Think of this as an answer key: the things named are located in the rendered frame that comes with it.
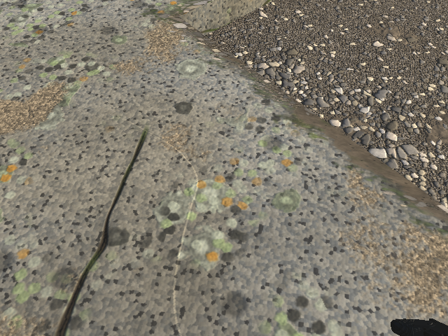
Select robot right hand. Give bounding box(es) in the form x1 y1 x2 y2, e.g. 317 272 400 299
391 318 448 336

